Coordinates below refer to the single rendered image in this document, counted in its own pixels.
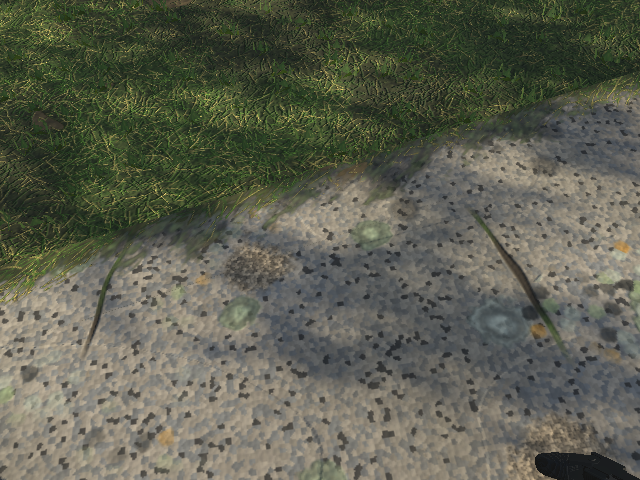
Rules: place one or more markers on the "robot right hand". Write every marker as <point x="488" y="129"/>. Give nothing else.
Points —
<point x="572" y="466"/>

